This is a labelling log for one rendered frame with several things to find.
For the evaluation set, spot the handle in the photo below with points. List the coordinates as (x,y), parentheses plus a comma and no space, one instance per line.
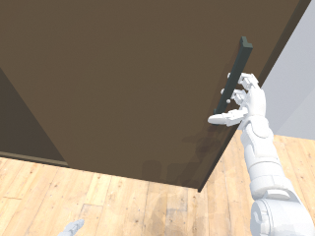
(234,76)

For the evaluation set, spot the left robot hand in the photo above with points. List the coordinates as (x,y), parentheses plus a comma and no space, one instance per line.
(72,228)

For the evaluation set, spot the robot right forearm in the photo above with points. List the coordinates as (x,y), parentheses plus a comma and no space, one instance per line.
(263,164)

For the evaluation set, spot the robot right upper arm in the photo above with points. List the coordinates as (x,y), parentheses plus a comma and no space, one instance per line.
(279,218)

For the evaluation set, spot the wardrobe door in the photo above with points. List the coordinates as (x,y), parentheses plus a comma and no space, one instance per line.
(20,132)
(126,87)

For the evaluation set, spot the right robot hand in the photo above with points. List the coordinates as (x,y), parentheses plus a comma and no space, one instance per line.
(254,101)

